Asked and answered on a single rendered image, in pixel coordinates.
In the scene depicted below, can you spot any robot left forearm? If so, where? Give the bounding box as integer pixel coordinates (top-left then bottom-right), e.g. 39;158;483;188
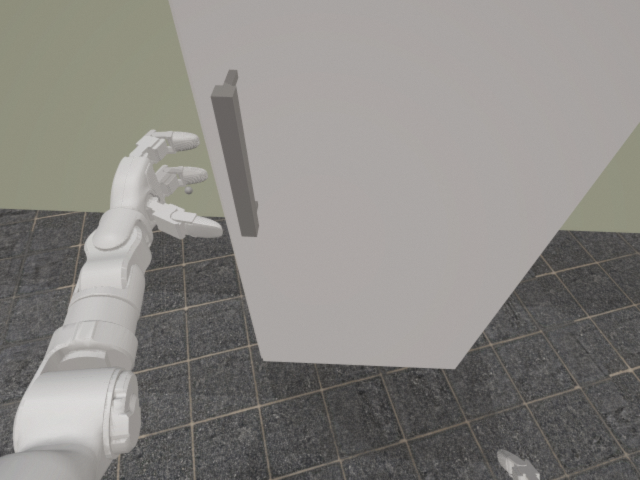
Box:
13;208;153;453

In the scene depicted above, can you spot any handle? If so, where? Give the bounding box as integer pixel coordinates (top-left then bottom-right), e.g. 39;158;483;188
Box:
211;70;259;237

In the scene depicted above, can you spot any robot right hand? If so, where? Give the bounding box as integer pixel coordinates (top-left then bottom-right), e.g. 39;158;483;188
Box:
497;449;540;480

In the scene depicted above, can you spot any robot left upper arm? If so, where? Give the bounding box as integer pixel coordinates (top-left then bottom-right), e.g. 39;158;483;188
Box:
0;366;141;480

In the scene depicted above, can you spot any fridge door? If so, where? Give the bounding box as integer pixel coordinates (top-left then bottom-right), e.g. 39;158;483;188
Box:
172;0;640;369

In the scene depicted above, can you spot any robot left hand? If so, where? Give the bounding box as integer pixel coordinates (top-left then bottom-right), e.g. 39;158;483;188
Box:
110;130;223;239

